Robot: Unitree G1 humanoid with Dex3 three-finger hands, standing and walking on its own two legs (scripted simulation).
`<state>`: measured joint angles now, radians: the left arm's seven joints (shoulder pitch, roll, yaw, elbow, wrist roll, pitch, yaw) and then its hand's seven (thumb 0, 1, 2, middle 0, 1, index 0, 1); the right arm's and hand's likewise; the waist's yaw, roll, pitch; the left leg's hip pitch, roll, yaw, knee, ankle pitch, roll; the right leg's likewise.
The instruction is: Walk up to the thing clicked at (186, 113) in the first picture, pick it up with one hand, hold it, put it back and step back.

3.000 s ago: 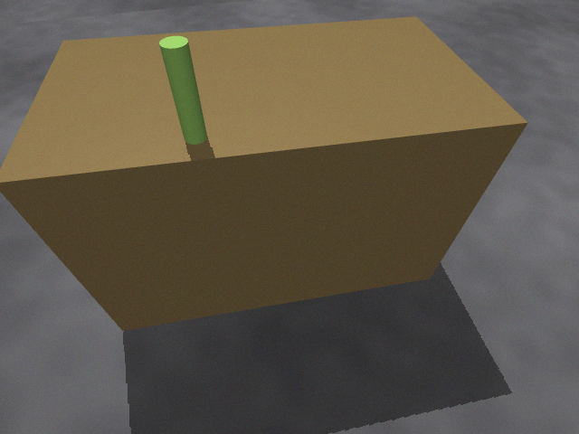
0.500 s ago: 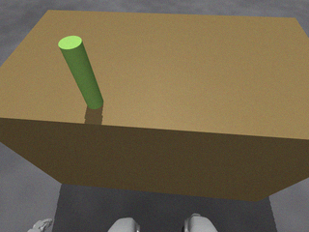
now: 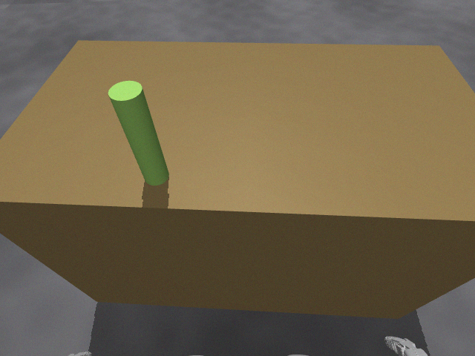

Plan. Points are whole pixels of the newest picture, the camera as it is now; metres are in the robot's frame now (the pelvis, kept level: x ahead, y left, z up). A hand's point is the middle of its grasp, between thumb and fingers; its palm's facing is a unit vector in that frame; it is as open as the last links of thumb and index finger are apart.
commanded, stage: walk up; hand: left
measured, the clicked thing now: (143, 140) +0.45 +0.19 +0.10
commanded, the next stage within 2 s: stand in 0.86 s
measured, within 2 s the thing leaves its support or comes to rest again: neither
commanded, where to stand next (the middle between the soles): +0.06 +0.00 m, yaw -2 degrees
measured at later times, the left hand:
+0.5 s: hand out of the picture +0.10 +0.24 -0.14, palm faces -0.06 -0.94 -0.34, open 7.4 cm
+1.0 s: hand out of the picture +0.11 +0.24 -0.13, palm faces -0.06 -0.94 -0.34, open 7.4 cm
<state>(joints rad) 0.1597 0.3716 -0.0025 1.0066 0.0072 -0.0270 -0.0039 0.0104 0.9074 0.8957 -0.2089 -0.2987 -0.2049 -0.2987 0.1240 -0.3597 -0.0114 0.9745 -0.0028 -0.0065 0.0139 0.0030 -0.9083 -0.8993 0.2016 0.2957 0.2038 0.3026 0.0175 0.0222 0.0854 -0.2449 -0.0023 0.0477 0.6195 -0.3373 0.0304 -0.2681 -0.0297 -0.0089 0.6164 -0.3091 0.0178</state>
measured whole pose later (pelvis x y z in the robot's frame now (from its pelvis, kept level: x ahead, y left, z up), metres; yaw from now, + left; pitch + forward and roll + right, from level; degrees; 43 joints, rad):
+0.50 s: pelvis +0.00 -0.01 +0.02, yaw -2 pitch -3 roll +0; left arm 0.09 0.35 0.00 1.14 0.01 -0.02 -0.01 0.01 0.91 0.90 -0.21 -0.30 -0.20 -0.30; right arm 0.09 -0.37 -0.02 1.14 -0.01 -0.01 0.02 0.00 -0.91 -0.90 0.20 0.30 0.20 0.30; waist 0.00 -0.01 0.05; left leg -0.10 0.01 0.08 0.36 -0.21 0.01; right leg -0.15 -0.01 0.02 0.37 -0.18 0.01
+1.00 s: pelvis +0.01 -0.01 +0.02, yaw -2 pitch -2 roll +0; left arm 0.07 0.35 0.00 1.14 0.01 -0.01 0.00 0.01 0.91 0.90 -0.21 -0.30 -0.20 -0.30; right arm 0.08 -0.34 -0.02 1.15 -0.01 -0.01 0.01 0.00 -0.91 -0.90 0.20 0.30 0.20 0.30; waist -0.01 0.00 0.06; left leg -0.07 0.00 0.08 0.31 -0.20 0.01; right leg -0.12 -0.01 0.02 0.34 -0.18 0.01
